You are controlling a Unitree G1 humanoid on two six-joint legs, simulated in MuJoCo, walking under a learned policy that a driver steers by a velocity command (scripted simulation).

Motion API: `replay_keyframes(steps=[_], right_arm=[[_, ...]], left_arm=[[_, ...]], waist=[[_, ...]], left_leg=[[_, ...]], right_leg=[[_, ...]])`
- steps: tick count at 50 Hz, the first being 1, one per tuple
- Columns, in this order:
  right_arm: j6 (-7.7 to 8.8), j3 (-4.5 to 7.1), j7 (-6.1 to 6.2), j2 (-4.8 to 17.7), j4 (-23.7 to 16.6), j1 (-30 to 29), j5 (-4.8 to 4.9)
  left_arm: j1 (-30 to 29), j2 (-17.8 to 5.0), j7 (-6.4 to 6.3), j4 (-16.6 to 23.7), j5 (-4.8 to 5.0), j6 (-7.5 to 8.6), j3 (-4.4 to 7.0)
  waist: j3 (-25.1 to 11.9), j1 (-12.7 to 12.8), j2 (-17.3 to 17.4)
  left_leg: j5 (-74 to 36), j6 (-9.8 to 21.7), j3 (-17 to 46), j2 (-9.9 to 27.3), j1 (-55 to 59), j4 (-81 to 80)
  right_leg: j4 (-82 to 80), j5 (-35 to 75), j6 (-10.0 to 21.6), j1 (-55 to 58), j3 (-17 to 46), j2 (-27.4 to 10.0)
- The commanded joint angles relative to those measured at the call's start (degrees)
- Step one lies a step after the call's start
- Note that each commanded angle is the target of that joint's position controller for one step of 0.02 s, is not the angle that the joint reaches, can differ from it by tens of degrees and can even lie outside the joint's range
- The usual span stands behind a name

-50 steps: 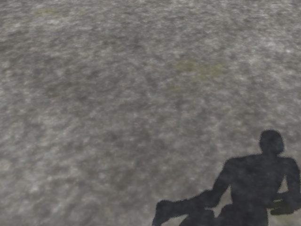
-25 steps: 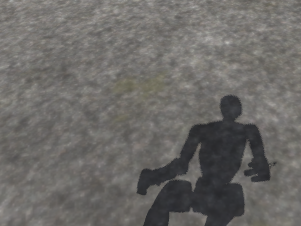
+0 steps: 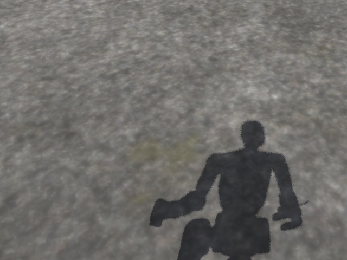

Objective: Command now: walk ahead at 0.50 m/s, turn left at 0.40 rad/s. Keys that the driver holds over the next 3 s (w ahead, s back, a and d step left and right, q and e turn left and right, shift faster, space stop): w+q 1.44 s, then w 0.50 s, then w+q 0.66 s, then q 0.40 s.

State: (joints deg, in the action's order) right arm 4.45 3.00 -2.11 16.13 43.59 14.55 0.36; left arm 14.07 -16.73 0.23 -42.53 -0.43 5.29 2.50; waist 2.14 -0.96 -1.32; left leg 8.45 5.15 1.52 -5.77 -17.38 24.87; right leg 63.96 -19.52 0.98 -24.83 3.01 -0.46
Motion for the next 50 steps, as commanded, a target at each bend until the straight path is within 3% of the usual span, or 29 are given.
replay_keyframes(steps=[1, 3, 6, 10, 13, 15, 16, 17, 18, 19, 20, 21, 22, 23, 26, 29, 33, 37, 40, 41, 42, 43, 44, 45, 46, 47, 48, 49, 50], right_arm=[[0.40, 1.77, 0.88, 7.5, -4.2, 0.2, 0.15], [0.28, 2.29, 1.65, 9.0, -3.8, 1.5, 0.44], [-0.39, 2.66, 2.62, 9.8, -2.9, 3.7, 0.89], [-1.49, 2.74, 3.22, 9.7, -1.4, 7.9, 1.34], [-2.25, 2.83, 3.59, 9.3, -1.2, 8.7, 1.36], [-2.64, 3.03, 3.66, 9.3, -1.7, 7.2, 1.20], [-2.61, 2.59, 3.46, 8.0, -2.4, 6.1, 1.01], [-2.35, 1.52, 3.14, 5.3, -3.7, 5.2, 0.22], [-1.77, 0.14, 3.07, 0.9, -4.8, 13.5, 1.13], [-1.54, 0.61, 3.15, 5.6, -4.3, 14.3, 1.86], [-1.78, 1.78, 3.11, 9.6, -4.4, 8.6, 1.84], [-2.07, 2.02, 3.14, 9.7, -5.1, 4.7, 1.26], [-2.13, 2.15, 2.98, 9.0, -5.9, 2.5, 0.68], [-2.36, 2.29, 2.65, 8.0, -6.3, 2.1, 0.75], [-3.21, 1.64, 2.05, 4.5, -7.4, 1.9, 1.22], [-3.23, 1.27, 1.66, 3.8, -9.0, -1.3, 0.81], [-2.32, 0.66, 0.25, 3.0, -10.4, -7.7, 0.90], [-2.30, 0.62, -0.98, 3.2, -13.3, -13.6, 1.11], [-2.77, 1.94, -1.32, 5.8, -14.1, -11.2, 0.63], [-3.02, 3.09, -1.15, 7.7, -12.9, -5.5, 0.59], [-3.35, 4.94, -0.42, 10.8, -10.3, 4.3, 0.82], [-4.01, 6.35, 0.93, 15.9, -8.8, 11.5, 1.26], [-3.17, 6.19, 0.68, 19.3, -10.9, 8.1, 1.46], [-2.47, 4.77, 0.25, 13.8, -11.2, 9.0, 1.03], [-1.78, 4.05, 0.26, 11.7, -10.6, 7.4, 0.60], [-1.39, 3.64, 0.28, 10.7, -10.6, 3.9, 0.55], [-1.26, 3.12, 0.49, 9.0, -11.1, 0.7, 0.30], [-1.25, 2.79, 0.74, 8.5, -11.8, -1.1, -0.34], [-1.15, 2.79, 0.95, 8.4, -11.8, -1.9, -0.37]], left_arm=[[-0.9, -5.9, -0.28, 5.2, -0.74, 0.92, 1.85], [-3.6, -4.8, -0.64, 6.2, -0.69, 0.32, 1.50], [-9.9, -3.1, -0.59, 7.7, -0.53, 0.50, 0.88], [-16.6, -3.1, 0.31, 9.3, 0.43, 1.35, 0.80], [-17.7, -4.8, 0.86, 9.7, 0.80, 2.07, 1.48], [-13.4, -6.3, 0.74, 8.7, 0.93, 2.56, 2.30], [-7.8, -7.8, 0.34, 7.4, 0.53, 2.78, 3.14], [0.8, -10.6, -0.21, 6.5, -0.39, 2.85, 4.01], [6.9, -15.0, -0.36, 4.9, -0.90, 1.98, 5.13], [7.4, -11.2, 0.05, 4.2, 0.70, 1.47, 4.53], [4.4, -7.0, -0.11, 5.0, 0.79, 1.18, 3.41], [1.4, -5.8, -0.16, 5.1, 0.31, 0.79, 2.86], [-0.5, -4.7, -0.09, 4.6, 0.09, 0.60, 2.42], [-1.5, -3.8, -0.10, 4.2, -0.29, 0.67, 2.05], [-2.0, -4.5, 0.10, 2.8, 0.19, 1.32, 2.47], [-1.7, -6.8, 0.01, 1.3, 0.16, 1.45, 3.23], [-0.6, -8.6, -0.29, -0.2, 0.48, 0.81, 3.49], [2.7, -10.6, -0.41, -2.3, 1.52, -0.32, 4.01], [2.8, -13.0, -0.88, -2.6, 2.20, -1.48, 4.73], [2.5, -13.6, -1.14, -2.5, 2.35, -1.96, 4.87], [2.3, -12.5, -1.43, -2.2, 2.26, -2.12, 4.36], [4.8, -7.8, -1.34, -0.9, -0.26, -1.72, 2.60], [7.2, -3.5, -0.46, 2.5, -0.50, 0.00, 0.71], [0.8, -9.4, 0.39, 2.8, 1.44, 1.74, 2.01], [-3.2, -9.7, 0.70, 4.4, 2.86, 2.58, 1.97], [-3.5, -8.5, 0.27, 4.1, 1.92, 2.83, 1.67], [-3.1, -8.9, -0.12, 3.6, 0.47, 2.55, 2.03], [-2.0, -9.0, -0.04, 3.4, 0.08, 1.91, 2.19], [-1.3, -8.6, -0.05, 3.2, -0.20, 1.33, 2.22]], waist=[[-3.8, 1.1, 5.2], [-2.7, 0.7, 4.8], [-1.8, -1.4, 5.2], [-1.7, -3.8, 5.9], [-1.7, -3.2, 6.9], [-2.7, -0.4, 8.5], [-6.2, 2.5, 8.1], [-14.1, 6.6, 4.2], [-22.3, 4.2, -11.8], [-20.9, 4.6, -13.8], [-12.2, 5.9, -6.9], [-6.8, 5.3, -3.0], [-3.0, 4.2, -2.3], [-1.6, 2.9, -3.6], [-0.7, 1.6, -4.8], [-0.4, 1.8, -3.0], [0.5, 4.2, -1.6], [2.1, 5.5, -1.6], [-1.0, 2.3, -3.8], [-4.3, -1.2, -3.9], [-9.2, -6.4, -2.3], [-14.8, -7.2, 8.2], [-23.2, -1.8, 18.6], [-22.6, -6.4, 9.3], [-14.4, -5.8, 7.5], [-9.2, -2.7, 1.7], [-7.0, -0.6, 1.9], [-5.9, 1.1, 3.6], [-5.5, 1.9, 4.0]], left_leg=[[-7.9, 10.9, 21.0, 15.1, 10.6, -12.7], [-11.4, 10.9, 18.3, 14.2, 8.0, -13.3], [-10.9, 8.2, 14.8, 11.0, 4.5, -12.8], [-7.7, 6.4, 17.0, 10.9, 5.1, -10.1], [-6.4, 5.7, 22.1, 12.7, 10.7, -5.7], [-10.2, 4.6, 23.8, 13.0, 11.5, -1.7], [-13.5, 3.0, 22.2, 10.5, 9.8, 4.1], [-8.7, 1.1, 18.3, 7.5, 3.2, 17.9], [18.8, -3.0, 10.0, -1.0, -16.6, 36.4], [25.6, -3.8, 9.2, 3.3, -25.5, 45.5], [20.4, -4.3, 9.2, 5.8, -27.9, 48.3], [15.9, -4.8, 7.0, 7.7, -26.7, 47.7], [13.0, -5.1, 6.5, 9.0, -25.8, 45.3], [11.2, -5.0, 6.2, 10.6, -23.7, 43.5], [8.5, -5.6, 4.3, 12.2, -22.1, 40.0], [1.9, -6.4, 4.0, 12.9, -24.1, 33.0], [-9.7, -5.4, 0.8, 11.8, -20.8, 19.8], [-8.0, -3.2, -1.9, 10.5, -20.5, 12.8], [0.9, 0.1, -6.2, 6.0, -13.0, 11.0], [1.8, 1.7, -7.6, 3.6, -5.1, 9.6], [-1.7, 4.0, -6.8, 1.8, 9.6, 6.4], [-4.6, 8.0, 9.8, 12.8, 27.5, 6.8], [9.5, 19.9, 43.9, 25.0, 41.8, -3.2], [13.9, 17.0, 42.7, 24.4, 40.6, -7.4], [10.9, 14.7, 34.7, 22.4, 33.5, -7.9], [4.3, 12.9, 28.7, 19.9, 24.3, -8.2], [-2.3, 12.0, 24.1, 18.0, 17.8, -8.7], [-6.5, 11.9, 22.1, 16.7, 13.0, -9.9], [-9.1, 12.3, 21.1, 16.1, 10.3, -10.9]], right_leg=[[-5.9, 2.5, -1.9, -11.1, 2.1, -3.9], [-12.1, 6.4, -3.7, -11.6, 1.0, -3.3], [-24.2, 18.1, -5.0, -8.1, 0.7, -1.4], [-33.2, 24.7, -4.8, -3.3, 0.9, 1.4], [-37.4, 20.2, -3.4, -2.3, 2.6, 1.8], [-39.6, 16.9, -1.3, 3.7, 1.9, 1.7], [-41.3, 17.7, 0.8, 12.9, 1.8, 0.3], [-38.8, 15.7, 4.6, 27.9, 8.8, -8.0], [-40.3, 8.9, 14.2, 48.3, 32.0, -21.5], [-44.2, -4.4, 15.4, 47.4, 42.9, -24.8], [-45.9, -6.6, 12.5, 39.7, 34.4, -21.7], [-47.1, -0.7, 10.4, 32.2, 26.1, -18.8], [-48.8, 5.3, 9.7, 26.3, 20.6, -16.5], [-50.4, 9.2, 8.9, 22.4, 16.0, -14.6], [-54.2, 15.1, 9.8, 18.0, 8.3, -13.6], [-55.5, 21.5, 10.6, 18.9, 2.7, -14.1], [-55.4, 25.1, 8.6, 20.2, -5.4, -12.5], [-53.5, 28.5, 7.0, 26.3, -8.7, -14.5], [-43.8, 51.9, 5.2, 30.0, -11.9, -15.1], [-35.2, 58.9, 4.3, 29.2, -13.3, -14.3], [-22.6, 56.4, 2.4, 22.5, -14.8, -12.4], [-3.6, 24.3, -0.1, 6.0, -14.9, -8.8], [14.5, -14.7, -2.6, -15.2, -5.3, 3.2], [16.6, -11.8, -1.5, -21.1, 3.2, -0.2], [13.8, -7.0, -0.4, -23.0, 2.1, -2.1], [8.3, -2.8, -0.6, -20.2, 2.0, -4.5], [3.5, -0.6, -1.2, -16.4, 2.0, -6.0], [1.9, 0.9, -1.7, -12.8, 2.2, -6.6], [0.0, 1.6, -2.5, -11.3, 1.8, -6.6]])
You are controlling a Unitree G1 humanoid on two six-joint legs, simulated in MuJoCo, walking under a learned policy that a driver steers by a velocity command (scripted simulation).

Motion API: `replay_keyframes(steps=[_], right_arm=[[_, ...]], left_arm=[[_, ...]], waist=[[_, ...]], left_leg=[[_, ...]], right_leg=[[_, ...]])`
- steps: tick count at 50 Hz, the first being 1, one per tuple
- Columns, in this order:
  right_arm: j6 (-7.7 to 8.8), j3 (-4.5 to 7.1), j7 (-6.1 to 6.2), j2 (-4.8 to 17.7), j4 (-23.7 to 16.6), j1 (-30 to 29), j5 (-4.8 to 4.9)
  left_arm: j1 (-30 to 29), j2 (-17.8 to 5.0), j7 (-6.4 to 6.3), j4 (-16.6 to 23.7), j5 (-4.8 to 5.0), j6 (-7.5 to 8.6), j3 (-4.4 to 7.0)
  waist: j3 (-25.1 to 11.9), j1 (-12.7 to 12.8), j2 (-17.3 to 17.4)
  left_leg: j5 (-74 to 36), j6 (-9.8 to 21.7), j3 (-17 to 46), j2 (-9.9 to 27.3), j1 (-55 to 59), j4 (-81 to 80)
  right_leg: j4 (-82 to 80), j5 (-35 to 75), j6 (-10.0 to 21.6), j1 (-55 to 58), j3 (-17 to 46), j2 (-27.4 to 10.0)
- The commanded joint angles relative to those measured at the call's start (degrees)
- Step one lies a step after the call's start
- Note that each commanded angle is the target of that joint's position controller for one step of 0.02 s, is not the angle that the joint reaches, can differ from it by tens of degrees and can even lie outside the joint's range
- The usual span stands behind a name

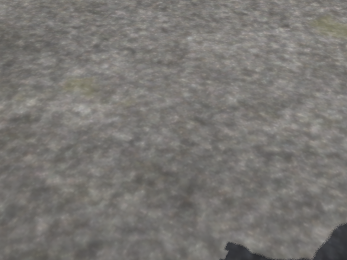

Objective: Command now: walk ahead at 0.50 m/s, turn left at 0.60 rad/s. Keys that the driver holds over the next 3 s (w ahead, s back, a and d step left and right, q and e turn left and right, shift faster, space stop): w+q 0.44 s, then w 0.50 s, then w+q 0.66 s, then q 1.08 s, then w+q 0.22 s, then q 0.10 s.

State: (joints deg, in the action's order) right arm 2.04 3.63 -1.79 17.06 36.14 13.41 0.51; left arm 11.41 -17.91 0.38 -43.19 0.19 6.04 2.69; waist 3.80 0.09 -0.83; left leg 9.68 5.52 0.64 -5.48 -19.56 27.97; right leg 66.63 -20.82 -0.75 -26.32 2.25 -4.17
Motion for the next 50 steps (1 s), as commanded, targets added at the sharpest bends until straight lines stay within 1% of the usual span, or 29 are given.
replay_keyframes(steps=[1, 4, 7, 10, 13, 15, 16, 17, 18, 19, 20, 21, 22, 24, 28, 33, 35, 37, 39, 40, 41, 42, 43, 44, 45, 46, 47, 48, 50], right_arm=[[1.41, 2.19, 0.90, 7.7, -4.0, -0.7, -0.36], [1.40, 2.66, 1.99, 9.2, -2.5, 1.3, 0.00], [0.91, 2.84, 2.58, 9.6, -1.1, 3.6, 0.49], [0.61, 3.04, 2.68, 10.0, 0.6, 6.6, 0.95], [0.20, 2.99, 2.90, 9.2, 1.3, 7.1, 1.01], [-0.16, 2.61, 2.85, 7.8, 1.2, 6.2, 0.81], [-0.03, 1.51, 2.63, 4.8, 0.7, 6.3, 0.43], [0.25, 0.34, 2.63, 1.1, -0.5, 11.5, 0.73], [0.67, 0.17, 2.73, 3.0, -1.5, 14.5, 1.79], [0.44, 1.48, 2.80, 8.2, -0.4, 10.9, 2.04], [0.05, 1.94, 2.80, 9.5, -1.1, 5.9, 1.41], [-0.13, 2.00, 2.75, 8.9, -1.6, 3.6, 0.79], [-0.32, 2.17, 2.52, 8.0, -1.8, 2.8, 0.63], [-0.67, 1.64, 2.13, 5.0, -1.6, 3.6, 1.05], [-0.44, 0.55, 1.91, 2.3, -2.5, -0.1, 0.35], [1.19, -0.67, 0.20, 0.9, -4.0, -9.2, 0.25], [1.43, -0.73, -0.26, 1.2, -5.0, -12.4, 0.61], [1.54, -0.45, -0.56, 2.2, -5.9, -14.0, 0.72], [1.63, 0.38, -0.63, 4.0, -5.4, -11.2, 0.36], [1.61, 1.44, -0.42, 5.6, -3.5, -4.9, 0.03], [1.36, 2.96, 0.15, 8.6, -0.7, 3.9, -0.09], [0.83, 4.17, 1.15, 13.5, 0.8, 12.9, -0.88], [0.90, 3.97, 0.93, 15.4, 0.9, 12.9, -0.50], [1.24, 2.59, 0.71, 10.2, 0.8, 11.0, -0.02], [1.56, 1.92, 0.63, 8.6, 0.8, 7.4, 0.11], [1.76, 1.53, 0.49, 7.2, 0.8, 4.1, -0.12], [2.01, 1.11, 0.27, 5.8, 0.6, 1.7, -0.50], [2.28, 0.89, 0.18, 5.0, 0.6, 0.5, -0.86], [2.91, 1.12, 0.28, 5.3, 1.4, 0.3, -0.41]], left_arm=[[1.6, -6.6, -0.23, 3.7, -1.03, 0.06, 1.84], [-3.5, -4.3, -0.37, 5.1, -1.31, -0.61, 0.99], [-10.3, -2.6, 0.20, 6.6, -0.91, -0.25, 0.19], [-13.9, -3.8, 0.85, 7.9, 0.05, 0.32, 0.50], [-12.7, -6.1, 1.22, 8.0, 0.28, 0.87, 1.53], [-6.2, -7.2, 0.90, 6.4, 0.17, 1.28, 2.57], [0.2, -9.2, 0.50, 5.6, -0.71, 1.58, 3.40], [7.4, -13.8, 0.04, 4.9, -1.83, 1.38, 4.49], [10.5, -13.6, 0.69, 3.0, -0.68, 0.58, 4.78], [7.6, -8.5, 0.64, 4.2, -0.04, 0.35, 3.45], [5.0, -6.4, 0.35, 4.5, -0.22, -0.15, 2.80], [2.5, -5.2, 0.24, 4.4, -0.64, -0.42, 2.30], [1.1, -3.9, 0.08, 4.0, -0.90, -0.44, 1.87], [1.3, -3.3, 0.15, 2.9, -0.92, 0.08, 1.71], [3.0, -5.8, 0.46, 0.3, -0.35, 0.69, 2.49], [5.6, -8.0, 0.27, -2.1, 0.86, -0.37, 2.71], [8.2, -8.9, 0.26, -3.6, 1.22, -0.95, 2.85], [9.4, -9.6, 0.21, -4.8, 1.64, -1.67, 3.03], [8.9, -10.7, -0.05, -5.5, 1.96, -2.38, 3.22], [8.2, -10.6, -0.24, -5.6, 2.12, -2.68, 3.06], [8.6, -9.0, -0.50, -5.5, 1.57, -2.65, 2.32], [9.5, -4.5, -0.50, -3.3, -0.23, -2.16, 0.66], [13.7, -0.9, -0.11, -3.0, -0.10, -0.93, -0.69], [9.1, -6.9, 0.33, -2.9, 1.46, -0.23, 0.93], [4.9, -7.8, 0.56, -1.4, 2.29, 0.27, 1.23], [3.1, -6.9, 0.23, -1.5, 1.63, 0.41, 1.15], [3.1, -6.6, 0.15, -1.6, 0.80, 0.10, 1.37], [4.2, -5.9, 0.25, -1.8, 0.52, -0.39, 1.34], [4.7, -3.9, 0.17, -1.9, 0.04, -1.22, 1.03]], waist=[[-6.7, 1.2, 3.4], [-4.4, 0.0, 3.1], [-3.3, -2.8, 4.5], [-3.0, -4.1, 5.3], [-3.3, -2.8, 7.1], [-5.2, 0.7, 8.2], [-10.9, 3.8, 5.8], [-19.8, 3.9, -6.0], [-22.3, 3.0, -18.7], [-14.6, 4.2, -10.5], [-9.0, 4.4, -6.3], [-5.5, 3.4, -4.1], [-3.6, 2.2, -4.7], [-3.0, 1.1, -6.0], [-2.1, 1.1, -3.4], [-0.7, 3.8, -2.8], [0.1, 4.8, -3.0], [0.5, 4.3, -3.7], [-1.6, 1.4, -4.7], [-5.6, -2.5, -4.3], [-11.3, -6.4, -3.3], [-19.8, -8.6, 6.2], [-25.9, -5.1, 16.7], [-20.4, -6.7, 10.6], [-12.7, -5.6, 9.3], [-9.3, -3.9, 5.5], [-6.7, -2.1, 5.5], [-6.4, -0.4, 6.3], [-5.8, 1.1, 5.5]], left_leg=[[-13.1, 12.2, 20.2, 15.4, 10.0, -14.5], [-14.2, 11.0, 15.6, 12.9, 5.6, -15.2], [-7.8, 8.1, 13.6, 10.2, 3.2, -14.3], [-3.3, 7.0, 17.1, 11.5, 4.9, -12.2], [-1.7, 5.7, 22.3, 13.4, 9.7, -7.1], [-3.8, 3.8, 22.9, 11.6, 9.5, -1.5], [-2.9, 1.8, 19.9, 8.5, 6.3, 9.0], [11.8, -2.5, 12.1, 1.4, -9.2, 28.2], [25.6, -4.1, 9.3, 1.3, -22.5, 41.3], [20.8, -4.7, 10.6, 4.7, -26.4, 46.4], [16.3, -4.9, 8.3, 6.5, -26.4, 46.9], [12.8, -5.1, 7.5, 8.2, -24.5, 44.7], [10.5, -5.0, 7.5, 9.8, -22.7, 42.2], [8.6, -5.0, 6.4, 10.7, -18.8, 39.1], [2.7, -5.6, 6.2, 10.7, -20.8, 28.5], [-9.1, -5.5, 0.8, 10.1, -15.8, 11.3], [-8.8, -4.9, -0.1, 9.5, -14.9, 7.8], [-5.7, -3.6, -0.5, 8.8, -14.2, 5.0], [-2.7, -1.6, -2.1, 6.8, -7.8, 2.1], [-4.5, -0.1, -3.7, 5.0, 2.0, -0.4], [-5.8, 1.5, -2.7, 5.5, 16.0, 0.3], [-4.7, 6.6, 15.3, 18.9, 35.1, 1.2], [4.3, 13.7, 39.6, 28.2, 42.8, -7.2], [9.2, 11.7, 36.7, 26.3, 38.9, -9.4], [5.8, 9.8, 28.0, 24.0, 31.5, -10.5], [1.0, 8.6, 22.5, 21.4, 24.5, -11.8], [-4.1, 8.1, 18.6, 19.6, 19.0, -13.6], [-6.9, 8.2, 17.0, 18.3, 15.2, -15.4], [-10.3, 9.5, 14.9, 17.6, 11.6, -17.9]], right_leg=[[-4.6, 3.6, -1.7, -8.9, 1.9, -2.6], [-15.1, 12.4, -3.8, -8.8, 0.9, -1.2], [-28.5, 23.6, -3.9, -4.2, 0.6, 1.7], [-34.4, 26.0, -3.2, -1.3, 1.7, 3.4], [-37.6, 20.1, -1.3, 1.0, 3.2, 3.6], [-40.5, 17.1, 1.1, 9.7, 1.6, 3.9], [-40.0, 16.0, 3.9, 21.2, 5.3, -1.0], [-41.6, 9.1, 10.6, 41.5, 23.4, -13.8], [-48.1, -7.7, 15.7, 46.7, 44.6, -21.0], [-50.4, -15.1, 13.6, 40.7, 40.2, -18.9], [-50.5, -10.0, 11.4, 33.9, 30.9, -16.6], [-51.6, -2.4, 10.6, 27.6, 24.0, -14.1], [-52.8, 3.2, 10.1, 23.6, 18.9, -12.1], [-55.4, 8.8, 10.4, 19.4, 13.0, -9.8], [-58.2, 18.4, 13.1, 20.4, 6.9, -10.4], [-58.6, 22.9, 11.5, 21.1, -0.7, -8.4], [-58.2, 23.4, 11.1, 23.4, -0.7, -9.7], [-56.6, 26.4, 10.5, 26.7, -0.5, -11.4], [-51.4, 38.3, 9.2, 28.7, -1.7, -11.6], [-43.8, 46.7, 7.8, 27.4, -4.2, -9.8], [-32.7, 45.8, 5.9, 21.4, -6.5, -7.1], [-12.4, 25.2, 2.9, 4.7, -8.5, -2.4], [2.0, -12.8, 1.1, -10.0, -1.7, 5.7], [6.8, -11.8, 1.6, -16.2, 2.8, 2.3], [5.7, -6.5, 2.3, -18.3, 1.4, -0.2], [2.9, -1.6, 2.2, -16.4, 0.6, -2.2], [-0.1, 1.7, 1.8, -13.9, 0.7, -3.5], [-1.5, 3.9, 1.4, -10.5, 1.1, -4.2], [-4.8, 5.7, 0.1, -8.5, 0.7, -4.1]])
Over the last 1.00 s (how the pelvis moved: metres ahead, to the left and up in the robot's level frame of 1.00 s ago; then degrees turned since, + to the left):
0.51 0.13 0.00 36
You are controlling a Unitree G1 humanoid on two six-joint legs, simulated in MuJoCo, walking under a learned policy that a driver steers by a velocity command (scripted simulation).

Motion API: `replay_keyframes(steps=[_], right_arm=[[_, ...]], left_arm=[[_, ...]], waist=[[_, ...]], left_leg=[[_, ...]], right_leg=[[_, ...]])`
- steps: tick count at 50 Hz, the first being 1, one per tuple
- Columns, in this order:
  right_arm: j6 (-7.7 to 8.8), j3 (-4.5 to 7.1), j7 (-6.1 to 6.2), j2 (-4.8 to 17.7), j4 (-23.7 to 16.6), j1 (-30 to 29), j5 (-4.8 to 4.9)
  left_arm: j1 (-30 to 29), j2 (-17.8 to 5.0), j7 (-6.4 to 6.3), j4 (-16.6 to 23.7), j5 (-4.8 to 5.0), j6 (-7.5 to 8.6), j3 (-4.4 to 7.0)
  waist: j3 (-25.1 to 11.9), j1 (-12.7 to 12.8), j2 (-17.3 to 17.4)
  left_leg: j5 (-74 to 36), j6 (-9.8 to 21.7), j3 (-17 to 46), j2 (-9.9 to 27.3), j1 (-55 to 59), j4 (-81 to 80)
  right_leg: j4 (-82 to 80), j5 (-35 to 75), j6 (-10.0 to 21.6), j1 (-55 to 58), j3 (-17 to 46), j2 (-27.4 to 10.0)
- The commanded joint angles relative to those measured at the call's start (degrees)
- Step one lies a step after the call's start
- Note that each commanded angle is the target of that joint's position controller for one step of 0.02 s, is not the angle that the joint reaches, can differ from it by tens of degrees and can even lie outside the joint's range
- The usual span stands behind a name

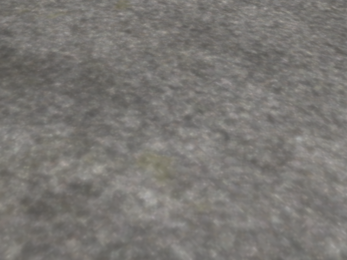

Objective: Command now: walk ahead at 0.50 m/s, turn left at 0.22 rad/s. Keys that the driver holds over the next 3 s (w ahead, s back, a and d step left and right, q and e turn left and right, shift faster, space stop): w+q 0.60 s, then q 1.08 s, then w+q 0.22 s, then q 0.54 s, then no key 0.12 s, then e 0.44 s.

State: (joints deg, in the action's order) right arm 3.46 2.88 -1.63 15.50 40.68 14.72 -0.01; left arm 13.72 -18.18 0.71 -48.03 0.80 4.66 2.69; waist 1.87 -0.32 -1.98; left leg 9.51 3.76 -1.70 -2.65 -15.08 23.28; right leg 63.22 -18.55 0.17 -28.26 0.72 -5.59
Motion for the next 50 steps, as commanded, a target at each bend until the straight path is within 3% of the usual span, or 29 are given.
replay_keyframes(steps=[1, 4, 7, 10, 13, 15, 16, 17, 18, 19, 20, 21, 22, 26, 30, 33, 36, 38, 39, 40, 41, 42, 43, 44, 45, 46, 47, 48, 50], right_arm=[[1.69, 2.08, 0.33, 7.5, -2.7, -0.6, 0.31], [1.46, 2.64, 1.39, 8.9, -1.0, 1.5, 0.57], [0.98, 3.12, 2.14, 10.4, 0.6, 4.6, 0.91], [0.58, 3.38, 2.44, 10.9, 2.3, 7.4, 1.58], [-0.13, 3.70, 2.90, 11.2, 2.9, 7.7, 1.43], [-0.76, 3.24, 2.93, 9.7, 2.8, 7.5, 1.05], [-0.85, 2.08, 2.78, 6.7, 1.8, 7.2, 0.40], [-0.20, 0.69, 2.74, 1.8, 0.1, 13.5, 1.11], [0.32, 1.00, 2.76, 4.5, 0.1, 14.1, 2.02], [0.18, 2.37, 2.74, 9.2, 0.0, 10.0, 2.76], [-0.17, 2.59, 2.87, 9.6, -0.5, 6.5, 2.45], [-0.45, 2.69, 2.86, 9.0, -0.9, 4.5, 1.86], [-0.96, 2.91, 2.71, 8.1, -1.0, 4.4, 1.65], [-2.62, 2.40, 2.30, 4.6, -2.4, 2.5, 1.53], [-2.25, 1.93, 1.26, 3.8, -4.1, -2.3, 1.40], [-1.82, 1.44, -0.03, 2.8, -6.1, -8.2, 0.77], [-2.28, 2.05, -1.16, 4.0, -8.0, -9.8, 0.77], [-2.79, 3.26, -1.45, 6.5, -7.9, -6.4, 0.31], [-2.91, 4.36, -1.37, 8.4, -6.6, -1.0, 0.23], [-3.01, 5.91, -0.53, 11.3, -4.5, 6.2, 0.18], [-3.42, 6.88, 1.08, 16.4, -4.5, 8.4, 0.35], [-2.99, 6.46, 1.21, 20.1, -8.2, 3.3, -1.00], [-2.66, 5.56, 0.41, 15.8, -9.3, 2.8, -0.59], [-2.20, 4.86, 0.23, 13.5, -9.3, -0.1, -0.07], [-2.14, 4.42, 0.39, 11.7, -8.7, -2.7, 0.77], [-2.43, 3.97, 0.89, 10.2, -8.9, -4.8, 0.97], [-2.79, 3.75, 1.21, 10.0, -9.3, -6.2, 0.31], [-2.91, 3.89, 1.44, 10.5, -9.7, -6.8, -0.44], [-2.94, 4.24, 2.03, 11.3, -9.5, -6.3, -0.59]], left_arm=[[1.0, -3.3, -0.27, 3.5, -0.92, -0.12, 0.96], [-6.3, -2.3, -0.22, 5.8, -1.37, 0.08, 0.49], [-12.9, -1.5, 0.56, 7.4, -0.93, 0.78, -0.06], [-16.9, -2.7, 1.18, 8.8, -0.34, 1.26, 0.12], [-15.6, -5.1, 1.38, 8.8, -0.31, 1.83, 0.93], [-7.7, -7.2, 0.93, 6.7, -0.47, 2.16, 2.23], [0.6, -9.8, 0.48, 5.5, -1.29, 2.39, 3.19], [6.9, -14.8, 0.14, 4.4, -1.92, 1.65, 4.68], [7.6, -11.3, 0.55, 4.1, -1.12, 1.29, 3.76], [4.2, -7.1, 0.45, 4.7, -0.80, 1.15, 2.63], [1.1, -5.4, 0.34, 5.1, -0.96, 0.97, 2.11], [-1.6, -3.7, 0.35, 4.8, -1.20, 0.87, 1.67], [-3.1, -2.6, 0.23, 4.6, -1.60, 1.05, 1.38], [-3.6, -4.3, -0.07, 3.0, -1.33, 2.09, 2.32], [-2.8, -6.3, -0.52, 1.8, -1.23, 1.76, 2.98], [-2.7, -7.5, -1.26, 1.7, -0.96, 0.60, 3.20], [-1.3, -9.4, -1.71, 1.0, 0.36, -0.78, 3.78], [-2.5, -10.9, -2.04, 1.5, 1.63, -1.51, 4.40], [-3.4, -10.9, -2.14, 1.9, 2.10, -1.90, 4.50], [-3.1, -9.2, -2.08, 2.1, 1.82, -2.02, 3.96], [0.9, -4.4, -1.60, 3.1, -1.51, -1.95, 2.38], [5.6, -2.0, -1.05, 5.1, -2.60, -1.41, 0.96], [2.6, -7.2, -0.58, 4.3, -0.95, -1.12, 1.95], [-1.9, -7.8, -0.61, 6.0, 0.49, -1.12, 2.05], [-2.8, -6.9, -1.34, 5.4, -0.17, -1.48, 2.02], [-3.3, -7.4, -2.11, 5.3, -1.02, -2.13, 2.27], [-3.0, -7.5, -2.21, 5.2, -1.12, -2.87, 2.43], [-2.1, -7.0, -2.27, 5.2, -1.40, -3.28, 2.40], [-1.7, -5.4, -2.52, 5.3, -1.63, -3.66, 2.00]], waist=[[-2.8, 1.6, 6.1], [0.0, 0.0, 5.0], [0.8, -2.2, 5.2], [1.3, -3.0, 5.5], [0.6, -1.5, 7.0], [-3.4, 2.5, 7.2], [-11.0, 6.2, 4.3], [-20.2, 5.0, -10.2], [-21.1, 5.1, -15.2], [-13.0, 5.4, -9.1], [-8.3, 4.5, -5.3], [-4.6, 3.2, -3.8], [-3.1, 1.8, -5.2], [-0.6, 0.6, -3.4], [0.4, 1.7, -1.9], [2.3, 3.2, -1.1], [0.8, 2.9, -2.4], [-1.8, 0.1, -3.6], [-4.4, -3.0, -3.0], [-8.2, -6.6, -0.3], [-12.5, -4.7, 12.7], [-21.5, 0.7, 20.0], [-26.5, -3.6, 9.6], [-19.4, -2.9, 7.7], [-12.9, -1.0, 3.2], [-10.3, 0.2, 3.6], [-8.8, 1.6, 5.1], [-9.0, 2.2, 5.9], [-10.2, 2.4, 6.3]], left_leg=[[-10.9, 11.7, 16.1, 14.4, 5.9, -14.2], [-10.4, 10.9, 13.2, 12.7, 5.0, -15.4], [-8.2, 9.0, 11.5, 11.3, 3.6, -14.6], [-5.2, 8.1, 14.1, 12.9, 5.7, -12.1], [-5.3, 6.6, 17.6, 14.6, 9.2, -7.4], [-10.9, 4.5, 17.0, 11.6, 8.3, 1.2], [-6.7, 2.6, 14.5, 7.7, 2.4, 14.7], [12.1, -1.9, 7.1, -0.6, -17.5, 35.6], [24.6, -2.4, 10.4, 0.4, -26.4, 46.5], [20.3, -2.3, 11.4, 3.3, -29.7, 50.3], [15.9, -2.4, 9.5, 5.7, -28.9, 49.9], [12.5, -2.5, 9.0, 7.3, -27.2, 47.2], [10.1, -2.5, 9.1, 9.0, -24.6, 45.0], [4.9, -3.3, 7.9, 10.5, -23.5, 39.8], [-5.7, -3.5, 6.4, 10.3, -24.1, 28.0], [-11.2, -3.4, 1.6, 8.3, -19.7, 17.9], [-9.2, -2.0, -0.2, 6.6, -16.7, 13.3], [-4.1, 0.0, -2.0, 3.7, -11.4, 11.6], [-4.7, 1.6, -2.8, 1.7, -5.0, 8.8], [-11.2, 3.6, -2.3, -0.1, 5.7, 4.5], [-35.0, 7.6, 12.2, 10.7, 20.4, 5.9], [-42.2, 21.9, 40.3, 24.9, 31.9, 3.6], [-34.0, 21.4, 38.0, 23.8, 30.1, 0.1], [-27.0, 18.6, 31.3, 20.8, 24.0, -1.0], [-22.0, 14.7, 25.8, 17.1, 15.9, -2.0], [-19.4, 12.8, 23.3, 15.1, 9.6, -2.9], [-19.3, 12.1, 21.5, 13.4, 3.9, -4.0], [-20.9, 12.1, 20.8, 12.7, 0.9, -4.5], [-23.4, 12.4, 19.9, 11.9, -0.6, -4.3]], right_leg=[[-3.9, 5.1, -1.6, -7.3, 2.1, -2.5], [-16.6, 14.5, -3.0, -8.9, 2.2, -1.2], [-27.7, 23.1, -3.5, -4.2, 1.5, 1.6], [-32.4, 24.1, -2.8, -1.8, 3.0, 2.7], [-35.3, 18.9, -1.1, 1.8, 3.7, 3.1], [-37.7, 15.2, 1.1, 13.5, 1.7, 4.0], [-35.8, 14.7, 4.1, 27.4, 6.6, -2.1], [-38.8, 3.8, 11.7, 48.7, 28.5, -15.6], [-45.3, -7.7, 13.9, 49.5, 42.3, -18.7], [-46.9, -10.8, 11.6, 42.8, 35.1, -16.9], [-47.4, -5.7, 9.9, 35.9, 27.2, -14.9], [-49.0, 0.4, 9.4, 29.5, 21.2, -12.5], [-50.4, 4.6, 8.9, 25.4, 16.6, -10.9], [-55.0, 13.9, 10.4, 20.9, 6.8, -10.4], [-56.1, 20.0, 9.9, 23.1, -1.6, -9.4], [-53.5, 32.1, 8.5, 22.7, -8.5, -8.0], [-48.7, 39.9, 7.0, 27.2, -10.4, -9.2], [-41.1, 49.9, 5.7, 29.3, -11.0, -9.6], [-33.2, 51.7, 4.6, 28.6, -11.8, -8.6], [-21.6, 46.0, 2.1, 24.3, -12.9, -5.8], [-3.4, 9.9, -1.7, 9.4, -13.2, -1.1], [16.2, -24.0, -5.0, -7.0, -4.7, 9.4], [18.7, -20.0, -4.1, -8.4, 5.0, 6.3], [16.7, -14.8, -3.1, -10.9, 4.2, 4.6], [11.6, -10.8, -3.1, -10.8, 3.9, 2.3], [7.0, -8.0, -3.2, -8.5, 4.2, 1.0], [4.9, -6.4, -3.3, -4.6, 3.8, 1.2], [3.2, -5.1, -3.7, -2.3, 3.1, 2.3], [-1.9, -3.9, -4.6, -0.7, 3.0, 3.3]])
Over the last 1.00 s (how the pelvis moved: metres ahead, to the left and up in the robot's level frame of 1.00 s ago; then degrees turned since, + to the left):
0.52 0.10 0.01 22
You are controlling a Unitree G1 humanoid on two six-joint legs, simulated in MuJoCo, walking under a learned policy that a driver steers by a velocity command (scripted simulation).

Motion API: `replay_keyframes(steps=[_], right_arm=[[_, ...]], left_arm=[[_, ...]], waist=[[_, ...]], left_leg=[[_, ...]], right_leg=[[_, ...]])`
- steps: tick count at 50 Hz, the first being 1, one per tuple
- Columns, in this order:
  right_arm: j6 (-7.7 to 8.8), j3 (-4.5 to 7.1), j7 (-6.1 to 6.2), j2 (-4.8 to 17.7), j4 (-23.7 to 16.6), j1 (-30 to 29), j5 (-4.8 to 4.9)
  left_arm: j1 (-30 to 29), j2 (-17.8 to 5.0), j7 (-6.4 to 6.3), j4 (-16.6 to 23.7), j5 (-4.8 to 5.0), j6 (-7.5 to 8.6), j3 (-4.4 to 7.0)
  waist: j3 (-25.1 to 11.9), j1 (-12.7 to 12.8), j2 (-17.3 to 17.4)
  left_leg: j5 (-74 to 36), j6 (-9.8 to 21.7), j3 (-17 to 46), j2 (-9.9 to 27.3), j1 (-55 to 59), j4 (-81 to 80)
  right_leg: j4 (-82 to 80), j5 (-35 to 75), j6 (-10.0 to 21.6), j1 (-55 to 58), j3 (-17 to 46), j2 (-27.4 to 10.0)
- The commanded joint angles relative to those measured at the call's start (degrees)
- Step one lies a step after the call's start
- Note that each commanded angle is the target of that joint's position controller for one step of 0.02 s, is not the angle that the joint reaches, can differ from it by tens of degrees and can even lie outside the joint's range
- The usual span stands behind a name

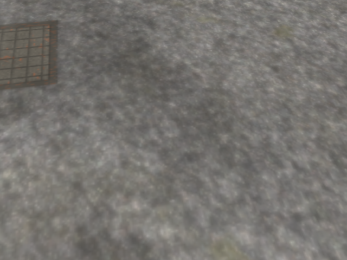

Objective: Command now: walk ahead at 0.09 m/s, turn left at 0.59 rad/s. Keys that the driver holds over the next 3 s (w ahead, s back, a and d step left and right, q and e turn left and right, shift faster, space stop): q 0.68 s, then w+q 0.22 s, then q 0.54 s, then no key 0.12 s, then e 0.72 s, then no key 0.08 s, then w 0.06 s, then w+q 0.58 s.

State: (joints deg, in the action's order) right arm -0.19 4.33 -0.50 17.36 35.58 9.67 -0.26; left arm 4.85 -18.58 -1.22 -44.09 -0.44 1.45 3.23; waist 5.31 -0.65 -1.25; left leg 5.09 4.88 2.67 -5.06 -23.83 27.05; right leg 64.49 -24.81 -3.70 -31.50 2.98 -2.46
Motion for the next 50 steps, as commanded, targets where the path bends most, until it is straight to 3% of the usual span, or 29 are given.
replay_keyframes(steps=[1, 4, 7, 11, 13, 14, 15, 16, 17, 18, 19, 20, 22, 24, 27, 30, 33, 34, 35, 36, 37, 38, 39, 40, 41, 44, 47, 50], right_arm=[[0.57, 2.92, 1.24, 9.8, -4.3, -0.9, -0.12], [-0.32, 2.97, 2.18, 9.9, -4.3, -1.1, 0.46], [-1.05, 2.89, 2.42, 9.6, -4.3, -1.3, 0.31], [-1.72, 2.81, 2.09, 9.2, -4.1, -0.5, 0.62], [-2.27, 2.54, 2.24, 8.7, -4.4, -1.6, 1.35], [-2.43, 2.09, 2.38, 7.2, -4.4, -0.4, 1.53], [-2.37, 1.51, 2.28, 4.5, -4.9, 3.0, 1.40], [-1.69, 2.65, 2.17, 8.4, -5.5, 1.6, 1.17], [-1.49, 3.87, 1.99, 11.9, -4.4, 2.8, 0.67], [-1.93, 4.21, 2.02, 11.8, -2.9, 3.6, 1.06], [-2.64, 4.01, 2.28, 10.4, -2.0, 4.3, 1.10], [-3.18, 3.58, 2.22, 8.8, -1.9, 4.2, 1.16], [-3.44, 2.74, 1.90, 6.3, -3.0, 1.9, 1.81], [-3.27, 2.17, 1.69, 5.2, -4.7, -1.4, 1.91], [-3.15, 1.47, 0.92, 4.4, -5.9, -2.8, 1.47], [-3.48, 1.89, 0.20, 5.6, -5.9, -1.9, 1.50], [-3.72, 2.62, -0.36, 5.9, -4.4, 2.5, 1.45], [-3.67, 3.37, 0.11, 7.5, -3.6, 4.8, 1.37], [-3.39, 4.83, 1.03, 13.3, -3.8, 7.7, 1.52], [-2.16, 5.21, 0.85, 16.9, -4.4, 8.7, 0.24], [-0.59, 4.46, 0.27, 13.5, -3.8, 10.3, -0.14], [0.46, 3.42, 0.23, 11.0, -2.8, 9.1, 0.35], [0.87, 2.92, 0.57, 9.7, -2.7, 6.7, 1.00], [0.98, 2.24, 0.96, 8.7, -2.7, 5.3, 1.34], [1.08, 1.86, 1.36, 8.3, -2.9, 4.9, 1.02], [1.83, 1.82, 2.05, 8.4, -2.5, 6.0, 0.38], [1.83, 2.30, 2.35, 9.7, -1.7, 6.5, 0.65], [0.99, 2.88, 2.23, 11.0, -1.0, 7.3, 1.09]], left_arm=[[6.3, -4.6, -0.76, 1.7, -0.45, -0.61, 1.30], [3.5, -4.2, -0.83, 2.8, -0.23, -1.19, 1.10], [1.1, -4.1, -0.58, 3.9, 0.10, -1.10, 1.12], [0.8, -4.4, 0.18, 4.7, 0.48, 0.10, 1.36], [4.2, -4.5, 0.73, 3.9, 0.51, 0.64, 1.78], [5.9, -6.8, 0.68, 3.6, -0.09, 0.69, 2.53], [3.9, -12.3, 0.27, 4.5, -1.26, 0.10, 3.64], [4.7, -11.1, 0.35, 4.5, -2.66, -0.14, 3.66], [2.6, -8.3, 0.08, 5.8, -2.10, -0.06, 2.87], [0.7, -6.2, -0.23, 6.3, -1.32, -0.17, 2.39], [-0.3, -5.2, -0.46, 6.6, -0.47, -0.38, 2.14], [-0.3, -4.8, -0.66, 6.6, 0.05, -0.57, 1.92], [0.9, -5.2, -0.96, 6.5, -0.24, -1.27, 2.04], [3.0, -6.3, -1.23, 6.1, -0.48, -1.87, 2.55], [2.8, -8.6, -0.92, 6.1, -0.11, -2.38, 3.54], [2.7, -9.8, -0.22, 5.8, 0.79, -2.33, 4.09], [1.8, -9.4, -0.03, 5.2, 2.35, -2.06, 4.11], [4.9, -7.3, 0.23, 3.8, 2.12, -1.79, 3.60], [5.7, -3.3, 0.60, 4.7, -0.47, -1.74, 2.38], [0.8, -2.9, 0.27, 8.6, -1.10, -1.26, 1.99], [-2.5, -5.5, 0.25, 9.1, 0.18, -0.66, 2.77], [-3.4, -7.0, 0.62, 9.2, 1.19, -0.19, 3.37], [-2.7, -7.3, 0.59, 8.1, 1.12, 0.22, 3.84], [-2.4, -7.6, 0.59, 7.7, 0.59, 0.52, 3.99], [-1.9, -7.0, 0.88, 7.5, 0.35, 1.05, 3.91], [-1.8, -5.2, 1.55, 6.7, 0.53, 2.57, 3.46], [-4.3, -3.4, 1.72, 7.2, 0.49, 3.02, 2.70], [-5.6, -3.3, 2.04, 8.1, 0.60, 2.98, 2.36]], waist=[[-14.1, 2.5, 5.5], [-14.0, 1.5, 6.6], [-12.1, 0.5, 8.3], [-11.8, -0.1, 10.1], [-11.8, 2.2, 10.0], [-12.3, 2.2, 7.1], [-11.9, -1.6, -8.0], [-10.1, 0.2, -15.6], [-9.8, -0.3, -10.2], [-9.1, -0.9, -6.9], [-8.4, -1.1, -5.8], [-7.7, -0.7, -5.9], [-6.9, 0.6, -7.3], [-7.7, 2.7, -9.1], [-9.5, 3.4, -10.2], [-9.7, 3.2, -10.9], [-9.8, 0.1, -9.2], [-10.4, -0.4, -4.6], [-11.3, 0.0, 11.1], [-12.3, -1.7, 18.8], [-12.8, -4.8, 12.8], [-9.4, -3.5, 11.3], [-6.8, -2.3, 9.6], [-5.1, -1.7, 10.6], [-4.9, -1.0, 11.2], [-5.3, -0.9, 9.4], [-3.6, -1.6, 9.6], [-4.1, -1.9, 9.8]], left_leg=[[-17.7, 11.1, 15.9, 14.1, 8.3, -7.9], [-5.8, 9.6, 17.8, 12.8, 7.8, -8.1], [3.7, 8.4, 20.6, 11.7, 6.7, -8.3], [-0.5, 7.6, 25.4, 11.8, 9.9, -5.1], [-2.7, 5.4, 25.8, 9.8, 9.4, -1.9], [3.4, 2.7, 23.4, 7.0, 5.7, 2.2], [20.9, -1.3, 12.8, -0.9, -3.5, 13.4], [31.6, -4.4, 6.6, -3.9, -10.6, 26.2], [28.8, -6.1, 7.4, -0.6, -11.1, 35.3], [25.5, -7.1, 6.6, 0.1, -11.1, 38.7], [22.9, -8.3, 5.8, 0.7, -12.0, 41.2], [21.1, -9.2, 5.2, 1.2, -12.9, 43.1], [18.5, -10.3, 1.6, 2.2, -12.6, 39.4], [17.9, -11.0, 0.0, 3.9, -12.5, 33.2], [18.3, -10.4, -2.3, 5.9, -5.5, 23.6], [16.8, -8.8, -4.8, 5.7, 0.1, 15.6], [6.6, -4.7, -6.9, 4.2, 9.7, 0.3], [-0.4, -2.5, -4.0, 4.4, 17.5, -4.8], [-13.1, 2.5, 14.0, 16.7, 27.9, -7.2], [-8.0, 14.7, 29.4, 26.5, 27.3, -7.9], [9.4, 15.7, 30.2, 25.0, 26.4, -11.5], [23.1, 12.3, 27.3, 22.0, 24.4, -13.5], [28.2, 9.8, 25.3, 20.0, 22.3, -14.7], [27.9, 8.9, 24.0, 18.6, 20.9, -15.6], [26.1, 8.3, 22.6, 17.1, 19.5, -16.5], [18.6, 7.8, 19.4, 15.0, 18.9, -16.8], [10.8, 7.4, 16.8, 13.0, 15.7, -14.7], [1.2, 7.5, 17.8, 12.7, 12.9, -10.4]], right_leg=[[-5.7, 3.2, -1.2, 2.4, 1.0, 0.6], [-11.7, 7.1, -1.7, 2.6, 2.3, 1.4], [-17.4, 8.3, -1.6, 4.1, 3.0, 2.5], [-26.5, 6.1, -0.1, 7.8, 3.1, 3.9], [-38.7, 12.6, 1.6, 14.7, 1.9, 3.8], [-43.3, 17.5, 3.6, 20.8, 4.9, -1.5], [-45.1, 27.3, 10.2, 26.0, 17.2, -14.3], [-47.4, 34.3, 18.5, 24.1, 26.9, -21.0], [-46.2, 35.8, 19.1, 23.6, 23.6, -20.9], [-44.9, 35.3, 16.5, 23.3, 17.5, -17.2], [-44.0, 33.9, 14.5, 24.1, 13.3, -14.3], [-43.9, 34.8, 14.2, 24.4, 10.8, -13.4], [-45.0, 34.5, 14.3, 25.0, 5.9, -11.2], [-45.1, 35.1, 15.3, 28.6, 4.5, -12.2], [-44.9, 36.1, 15.6, 28.0, 1.8, -13.8], [-44.1, 35.1, 15.2, 26.9, 0.4, -15.1], [-38.6, 30.4, 11.4, 23.6, -2.7, -14.5], [-32.8, 24.0, 7.4, 18.3, -6.0, -12.3], [-16.7, 1.2, 1.8, 3.6, -12.0, -5.9], [-4.2, -13.7, -0.3, -9.5, -6.6, 1.5], [0.4, -11.3, 0.7, -12.0, -0.4, 0.1], [-0.5, -5.6, 2.3, -13.1, 0.8, -1.3], [-2.5, -0.9, 2.7, -13.0, 0.7, -2.1], [-4.9, 2.7, 2.4, -12.6, 0.8, -2.2], [-6.2, 6.4, 2.1, -10.5, 0.4, -1.6], [-14.4, 13.7, 1.3, -7.2, -0.5, 0.4], [-24.5, 15.9, 0.2, -2.3, -0.4, 2.4], [-29.8, 14.5, -0.3, 3.1, 0.1, 4.1]])
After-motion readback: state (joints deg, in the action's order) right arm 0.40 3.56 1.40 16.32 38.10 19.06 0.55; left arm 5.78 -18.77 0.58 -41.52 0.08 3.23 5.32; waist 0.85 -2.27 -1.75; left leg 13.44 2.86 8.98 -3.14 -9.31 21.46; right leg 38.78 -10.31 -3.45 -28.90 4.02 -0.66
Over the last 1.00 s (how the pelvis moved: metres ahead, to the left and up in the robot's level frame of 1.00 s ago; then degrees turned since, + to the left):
0.45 0.06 -0.01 31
